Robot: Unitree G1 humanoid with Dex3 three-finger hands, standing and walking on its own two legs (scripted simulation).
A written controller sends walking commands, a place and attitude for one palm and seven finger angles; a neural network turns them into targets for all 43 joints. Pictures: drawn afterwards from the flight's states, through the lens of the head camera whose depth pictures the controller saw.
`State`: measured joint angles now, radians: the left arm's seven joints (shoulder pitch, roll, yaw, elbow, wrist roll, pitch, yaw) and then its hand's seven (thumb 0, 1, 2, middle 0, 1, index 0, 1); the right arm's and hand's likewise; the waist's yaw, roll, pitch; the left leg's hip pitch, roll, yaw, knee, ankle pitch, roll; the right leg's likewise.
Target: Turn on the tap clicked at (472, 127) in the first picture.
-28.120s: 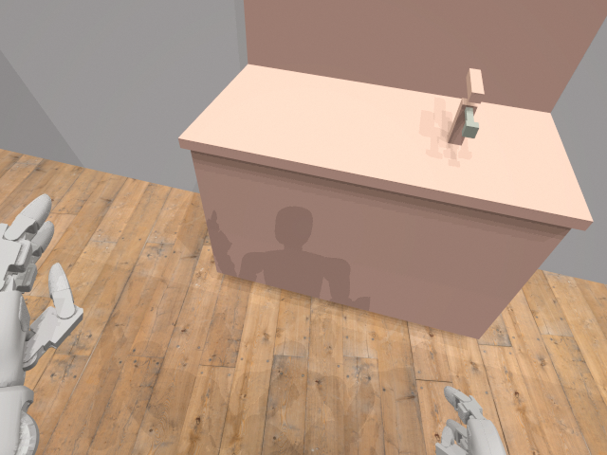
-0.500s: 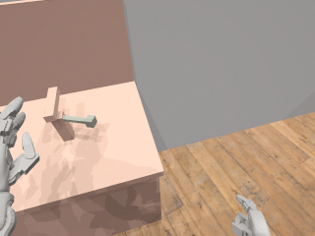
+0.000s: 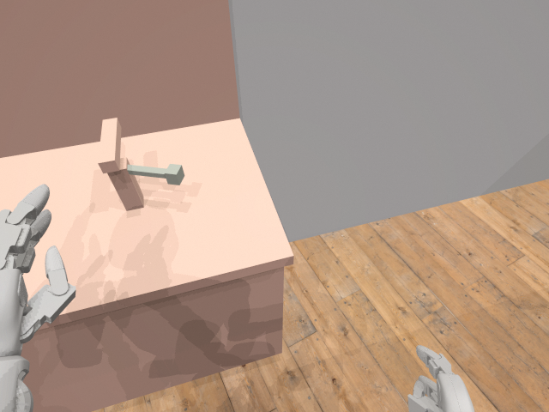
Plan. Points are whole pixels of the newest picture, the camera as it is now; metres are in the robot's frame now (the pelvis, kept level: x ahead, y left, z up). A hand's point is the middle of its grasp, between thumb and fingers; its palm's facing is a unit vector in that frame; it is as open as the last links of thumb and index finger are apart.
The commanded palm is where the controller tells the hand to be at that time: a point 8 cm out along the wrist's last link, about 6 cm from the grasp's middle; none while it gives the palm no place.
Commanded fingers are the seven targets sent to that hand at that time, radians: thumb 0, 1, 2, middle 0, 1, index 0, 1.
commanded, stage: step back with the hand held close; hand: left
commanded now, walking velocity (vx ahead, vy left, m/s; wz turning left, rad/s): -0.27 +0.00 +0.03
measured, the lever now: (174, 174) +0.51 +0.24 +0.05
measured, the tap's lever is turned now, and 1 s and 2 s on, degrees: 64 64 64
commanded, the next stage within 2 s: stop stepping back and stand still in 0.54 s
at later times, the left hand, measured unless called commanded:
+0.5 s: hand (29, 357) +0.13 +0.24 +0.16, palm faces +0.38 -0.84 -0.38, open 7.4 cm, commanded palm +0.07 +0.28 +0.18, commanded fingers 0.00 0.90 0.90 -0.20 -0.30 -0.20 -0.30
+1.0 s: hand out of the picture +0.02 +0.23 +0.16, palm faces +0.41 -0.86 -0.32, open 7.4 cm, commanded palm -0.04 +0.27 +0.18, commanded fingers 0.00 0.90 0.90 -0.20 -0.30 -0.20 -0.30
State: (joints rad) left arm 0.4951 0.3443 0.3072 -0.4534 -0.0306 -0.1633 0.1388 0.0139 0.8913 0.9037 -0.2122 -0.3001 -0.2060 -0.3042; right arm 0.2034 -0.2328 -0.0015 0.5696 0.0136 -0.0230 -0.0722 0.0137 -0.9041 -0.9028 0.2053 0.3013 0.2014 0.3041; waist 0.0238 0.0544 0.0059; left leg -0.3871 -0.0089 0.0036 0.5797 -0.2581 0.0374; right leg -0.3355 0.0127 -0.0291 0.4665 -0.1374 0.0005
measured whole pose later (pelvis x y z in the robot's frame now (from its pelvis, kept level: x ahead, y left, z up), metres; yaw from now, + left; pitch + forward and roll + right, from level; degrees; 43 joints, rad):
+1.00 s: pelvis -0.20 -0.02 +0.00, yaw +2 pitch +0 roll -1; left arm 0.42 0.33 0.29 -0.38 -0.05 -0.12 0.15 0.02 0.89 0.90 -0.21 -0.30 -0.21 -0.30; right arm 0.30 -0.27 -0.03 0.67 0.02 -0.08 -0.08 0.02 -0.90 -0.90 0.21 0.30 0.20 0.30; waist -0.04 0.01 -0.07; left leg -0.19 0.03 0.00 0.49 -0.34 0.04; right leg -0.28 0.01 -0.04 0.49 -0.22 -0.01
